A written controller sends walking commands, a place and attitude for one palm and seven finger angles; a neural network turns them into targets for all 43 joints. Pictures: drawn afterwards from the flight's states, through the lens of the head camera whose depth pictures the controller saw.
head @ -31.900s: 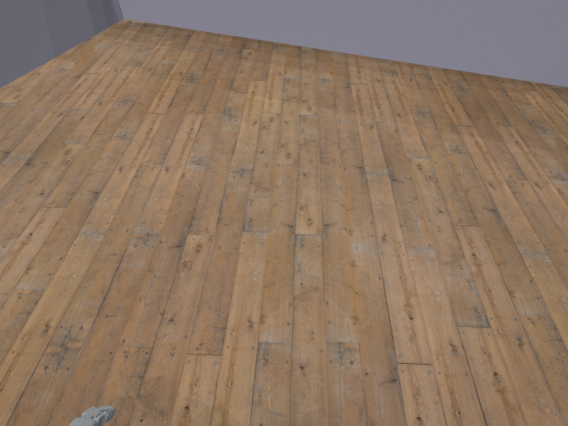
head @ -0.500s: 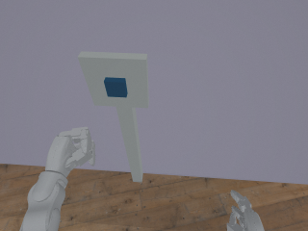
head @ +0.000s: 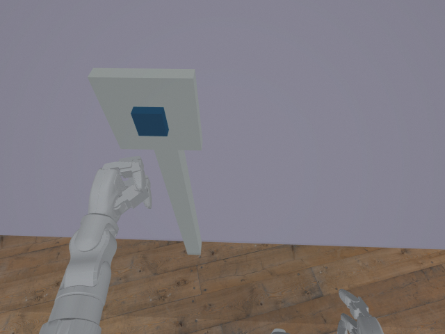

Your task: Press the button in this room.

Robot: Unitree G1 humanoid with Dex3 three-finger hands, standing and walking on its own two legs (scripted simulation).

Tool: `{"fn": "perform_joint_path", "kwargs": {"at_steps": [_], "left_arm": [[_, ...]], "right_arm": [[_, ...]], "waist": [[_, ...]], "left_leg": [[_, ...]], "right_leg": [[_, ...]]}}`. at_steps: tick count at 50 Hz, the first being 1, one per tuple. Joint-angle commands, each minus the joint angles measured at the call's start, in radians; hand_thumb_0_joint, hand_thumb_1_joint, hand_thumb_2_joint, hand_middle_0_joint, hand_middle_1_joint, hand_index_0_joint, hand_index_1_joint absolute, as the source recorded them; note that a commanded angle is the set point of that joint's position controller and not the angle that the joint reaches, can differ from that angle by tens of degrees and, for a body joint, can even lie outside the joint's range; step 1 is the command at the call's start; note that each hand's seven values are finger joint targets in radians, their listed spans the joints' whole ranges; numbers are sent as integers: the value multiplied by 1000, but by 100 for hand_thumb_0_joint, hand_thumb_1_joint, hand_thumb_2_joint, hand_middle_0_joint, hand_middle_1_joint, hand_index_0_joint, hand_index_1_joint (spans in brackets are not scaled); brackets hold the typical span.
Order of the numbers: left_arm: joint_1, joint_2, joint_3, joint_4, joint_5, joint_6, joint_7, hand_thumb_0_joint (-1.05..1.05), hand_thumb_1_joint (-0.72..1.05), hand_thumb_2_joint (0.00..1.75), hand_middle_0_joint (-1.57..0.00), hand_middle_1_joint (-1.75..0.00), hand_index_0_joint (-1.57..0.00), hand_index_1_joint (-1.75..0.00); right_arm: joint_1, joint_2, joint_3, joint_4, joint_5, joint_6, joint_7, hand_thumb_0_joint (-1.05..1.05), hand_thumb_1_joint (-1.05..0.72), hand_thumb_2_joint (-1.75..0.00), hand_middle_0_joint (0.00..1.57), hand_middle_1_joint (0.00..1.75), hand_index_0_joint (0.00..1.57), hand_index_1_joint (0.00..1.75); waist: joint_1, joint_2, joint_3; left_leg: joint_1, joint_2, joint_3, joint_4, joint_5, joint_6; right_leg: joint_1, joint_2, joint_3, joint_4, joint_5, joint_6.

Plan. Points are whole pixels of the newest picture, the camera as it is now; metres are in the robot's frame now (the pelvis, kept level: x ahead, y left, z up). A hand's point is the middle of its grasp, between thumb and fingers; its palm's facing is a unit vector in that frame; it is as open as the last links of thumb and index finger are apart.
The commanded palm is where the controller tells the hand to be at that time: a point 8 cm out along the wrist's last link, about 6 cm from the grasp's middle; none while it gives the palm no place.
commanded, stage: aim a knuckle at the button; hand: left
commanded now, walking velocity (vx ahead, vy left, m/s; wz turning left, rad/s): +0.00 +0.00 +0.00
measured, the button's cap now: (151, 120) +0.49 +0.17 +0.11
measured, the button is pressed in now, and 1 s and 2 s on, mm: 0 0 8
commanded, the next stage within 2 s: press the button with the knuckle in 1.04 s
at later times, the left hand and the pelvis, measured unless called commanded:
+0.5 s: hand (166, 167) +0.39 +0.13 +0.08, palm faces -0.03 -1.00 -0.01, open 3.1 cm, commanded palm +0.36 +0.19 +0.07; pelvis -0.01 +0.00 -0.01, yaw -2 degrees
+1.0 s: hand (165, 171) +0.39 +0.13 +0.07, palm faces -0.04 -1.00 +0.00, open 3.1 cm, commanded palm +0.36 +0.19 +0.07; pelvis -0.01 +0.01 -0.01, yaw -1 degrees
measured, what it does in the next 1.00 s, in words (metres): stands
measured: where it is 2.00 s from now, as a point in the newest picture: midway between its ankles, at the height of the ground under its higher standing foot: outside the picture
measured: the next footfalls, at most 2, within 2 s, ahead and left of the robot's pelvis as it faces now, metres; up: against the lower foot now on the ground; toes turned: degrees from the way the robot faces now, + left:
none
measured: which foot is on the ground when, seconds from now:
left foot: down 0.00-1.00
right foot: down 0.00-1.00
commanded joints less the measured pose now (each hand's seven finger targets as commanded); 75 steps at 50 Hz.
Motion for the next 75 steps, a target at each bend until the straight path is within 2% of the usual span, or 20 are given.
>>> {"fn": "perform_joint_path", "kwargs": {"at_steps": [1, 2, 6, 8, 15, 17, 19, 20, 23, 26, 34, 45, 48, 51, 53, 55, 57, 60, 67, 75], "left_arm": [[-352, 108, 22, -174, -5, -96, 12, 0, 90, 90, -130, -150, -130, -150], [-370, 97, 15, -165, -6, -98, 15, 0, 90, 90, -130, -150, -130, -150], [-436, 139, 50, -33, 7, -99, 31, 0, 90, 90, -130, -150, -130, -150], [-517, 150, 51, -23, 18, -112, 37, 0, 90, 90, -130, -150, -130, -150], [-614, 149, 62, 101, 28, -151, 62, 0, 90, 90, -130, -150, -130, -150], [-673, 133, 46, 120, 38, -161, 66, 0, 90, 90, -130, -150, -130, -150], [-607, 150, 82, 122, 38, -170, 70, 0, 90, 90, -130, -150, -130, -150], [-565, 172, 105, 128, 36, -171, 71, 0, 90, 90, -130, -150, -130, -150], [-520, 171, 113, 101, 29, -174, 62, 0, 90, 90, -130, -150, -130, -150], [-576, 134, 66, 84, 29, -174, 56, 0, 90, 90, -130, -150, -130, -150], [-685, 139, 54, 94, 21, -197, 44, 0, 90, 90, -130, -150, -130, -150], [-621, 125, 58, 114, 37, -183, 66, 0, 90, 90, -130, -150, -130, -150], [-661, 88, 22, 112, 42, -179, 81, 0, 90, 90, -130, -150, -130, -150], [-628, 149, 80, 117, 44, -180, 92, 0, 90, 90, -130, -150, -130, -150], [-674, 131, 53, 91, 49, -183, 87, 0, 90, 90, -130, -150, -130, -150], [-646, 142, 63, 88, 45, -184, 85, 0, 90, 90, -130, -150, -130, -150], [-658, 108, 36, 95, 41, -178, 78, 0, 90, 90, -130, -150, -130, -150], [-721, 150, 62, 149, 40, -171, 75, 0, 90, 90, -130, -150, -130, -150], [-809, 151, 67, 230, 38, -183, 58, 0, 90, 90, -130, -150, -130, -150], [-861, 226, 135, 327, 48, -195, 60, 0, 90, 90, -130, -150, -130, -150]], "right_arm": [[-16, -111, -52, -128, 4, -36, -4, 0, -90, -90, 20, 30, 20, 30], [-13, -110, -53, -125, 4, -34, -2, 0, -90, -90, 20, 30, 20, 30], [1, -121, -53, -107, 1, -8, 0, 0, -90, -90, 20, 30, 20, 30], [3, -119, -52, -103, 1, 3, 1, 0, -90, -90, 20, 30, 20, 30], [35, -122, -59, -91, -5, 29, 10, 0, -90, -90, 20, 30, 20, 30], [44, -120, -61, -85, -6, 35, 14, 0, -90, -90, 20, 30, 20, 30], [54, -121, -66, -96, -11, 40, 20, 0, -90, -90, 20, 30, 20, 30], [60, -126, -68, -102, -13, 45, 23, 0, -90, -90, 20, 30, 20, 30], [57, -122, -67, -117, -10, 58, 29, 0, -90, -90, 20, 30, 20, 30], [50, -122, -67, -116, -6, 66, 27, 0, -90, -90, 20, 30, 20, 30], [41, -124, -61, -101, -4, 60, 9, 0, -90, -90, 20, 30, 20, 30], [51, -127, -66, -120, -10, 61, 25, 0, -90, -90, 20, 30, 20, 30], [44, -124, -63, -118, -9, 63, 27, 0, -90, -90, 20, 30, 20, 30], [43, -130, -64, -123, -13, 67, 22, 0, -90, -90, 20, 30, 20, 30], [37, -122, -60, -121, -10, 67, 22, 0, -90, -90, 20, 30, 20, 30], [44, -125, -62, -121, -13, 68, 20, 0, -90, -90, 20, 30, 20, 30], [39, -120, -58, -120, -10, 66, 20, 0, -90, -90, 20, 30, 20, 30], [55, -130, -61, -100, -12, 70, 12, 0, -90, -90, 20, 30, 20, 30], [75, -130, -60, -80, -14, 71, 10, 0, -90, -90, 20, 30, 20, 30], [118, -143, -67, -74, -23, 88, 17, 0, -90, -90, 20, 30, 20, 30]], "waist": [[-18, -39, -279], [-19, -16, -288], [-31, -105, -262], [-29, -40, -279], [-42, -87, -319], [-45, -43, -330], [-16, -26, -380], [-10, -80, -402], [-2, -77, -389], [-33, -71, -328], [-50, -30, -312], [-24, -39, -360], [-47, -50, -311], [-29, -92, -336], [-36, -31, -335], [-36, -68, -359], [-39, -16, -338], [-61, -86, -316], [-64, -35, -371], [-59, -62, -416]], "left_leg": [[-46, -56, 29, -118, 272, 33], [-38, -57, 34, -112, 278, 32], [-97, -58, 34, -106, 225, 36], [-94, -62, 37, -106, 218, 34], [-123, -58, 39, -85, 230, 36], [-117, -60, 38, -82, 231, 34], [-108, -62, 44, -83, 275, 32], [-117, -60, 43, -82, 296, 36], [-133, -59, 54, -91, 295, 36], [-131, -56, 53, -97, 236, 38], [-118, -57, 43, -101, 156, 38], [-100, -53, 31, -89, 251, 32], [-106, -49, 25, -91, 216, 31], [-128, -53, 34, -93, 201, 36], [-111, -54, 33, -92, 203, 33], [-112, -52, 34, -88, 218, 36], [-108, -53, 34, -92, 219, 31], [-131, -51, 30, -84, 184, 37], [-129, -58, 32, -66, 215, 36], [-163, -60, 33, -47, 257, 39]], "right_leg": [[279, 44, 8, -71, 239, -25], [273, 43, 10, -70, 254, -25], [261, 42, 18, -77, 203, -18], [256, 39, 24, -69, 197, -23], [255, 46, 26, -51, 226, -22], [236, 46, 23, -39, 231, -27], [275, 47, 23, -27, 282, -33], [305, 50, 23, -23, 307, -31], [324, 49, 28, -30, 327, -31], [269, 52, 27, -51, 257, -26], [216, 53, 27, -60, 150, -29], [223, 55, 9, -23, 233, -39], [177, 58, 1, -28, 196, -36], [229, 55, 15, -35, 195, -32], [210, 54, 14, -30, 198, -36], [235, 55, 16, -31, 215, -34], [218, 55, 13, -29, 221, -37], [205, 56, 16, -43, 185, -30], [204, 53, 20, -24, 229, -33], [229, 57, 26, -4, 282, -34]]}}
